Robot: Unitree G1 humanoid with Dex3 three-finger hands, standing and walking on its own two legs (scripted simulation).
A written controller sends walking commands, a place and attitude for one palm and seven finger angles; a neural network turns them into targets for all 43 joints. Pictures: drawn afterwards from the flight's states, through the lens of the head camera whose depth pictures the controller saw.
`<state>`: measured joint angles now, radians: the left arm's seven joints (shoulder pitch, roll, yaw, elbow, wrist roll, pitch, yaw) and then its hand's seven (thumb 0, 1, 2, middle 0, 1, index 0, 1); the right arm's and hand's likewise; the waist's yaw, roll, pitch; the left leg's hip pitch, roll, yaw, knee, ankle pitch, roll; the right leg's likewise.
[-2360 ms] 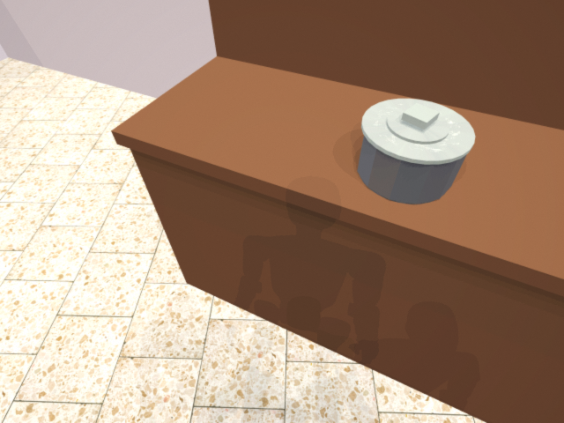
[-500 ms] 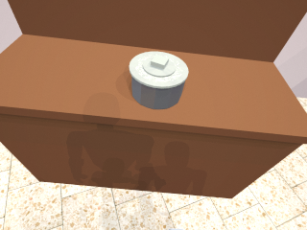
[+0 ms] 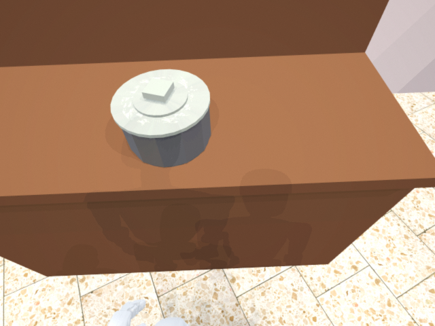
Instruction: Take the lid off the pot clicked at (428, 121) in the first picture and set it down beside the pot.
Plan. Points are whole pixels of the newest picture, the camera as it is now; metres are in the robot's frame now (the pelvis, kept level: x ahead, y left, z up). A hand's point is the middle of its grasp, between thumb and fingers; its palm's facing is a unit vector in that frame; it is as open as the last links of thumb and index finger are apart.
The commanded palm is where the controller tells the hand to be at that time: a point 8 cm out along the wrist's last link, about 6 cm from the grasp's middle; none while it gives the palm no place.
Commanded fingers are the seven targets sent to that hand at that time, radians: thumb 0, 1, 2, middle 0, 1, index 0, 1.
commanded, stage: come to a stop and stand still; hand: left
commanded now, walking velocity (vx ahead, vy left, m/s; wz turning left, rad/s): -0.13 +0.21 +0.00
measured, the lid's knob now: (158, 89) +0.53 +0.12 +0.13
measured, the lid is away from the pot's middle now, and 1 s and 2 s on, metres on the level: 0.00 0.00 0.00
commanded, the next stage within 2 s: look again from close up in 0.88 s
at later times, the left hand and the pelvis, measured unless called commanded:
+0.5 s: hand out of the picture -0.01 +0.30 -0.18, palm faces +0.06 -0.95 -0.31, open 7.4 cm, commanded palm none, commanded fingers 0.00 0.90 0.90 -0.20 -0.30 -0.20 -0.30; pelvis -0.03 +0.08 -0.02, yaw +0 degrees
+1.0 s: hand out of the picture -0.05 +0.29 -0.17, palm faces +0.03 -0.97 -0.23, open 7.4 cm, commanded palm none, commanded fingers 0.00 0.90 0.90 -0.20 -0.30 -0.20 -0.30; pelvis -0.05 +0.11 -0.01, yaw +0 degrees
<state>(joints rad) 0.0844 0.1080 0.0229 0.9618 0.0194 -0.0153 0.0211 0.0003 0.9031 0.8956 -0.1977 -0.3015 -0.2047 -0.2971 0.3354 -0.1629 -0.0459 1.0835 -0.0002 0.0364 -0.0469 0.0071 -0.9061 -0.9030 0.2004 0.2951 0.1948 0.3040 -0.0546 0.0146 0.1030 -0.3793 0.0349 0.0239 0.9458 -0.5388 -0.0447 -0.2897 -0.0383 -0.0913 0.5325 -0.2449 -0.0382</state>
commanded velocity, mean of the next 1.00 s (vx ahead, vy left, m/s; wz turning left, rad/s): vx -0.01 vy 0.01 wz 0.00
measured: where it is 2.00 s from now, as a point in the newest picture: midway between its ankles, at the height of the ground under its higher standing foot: outside the picture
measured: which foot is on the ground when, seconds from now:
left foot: up 0.00-0.30, down 0.32-1.00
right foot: down 0.00-1.00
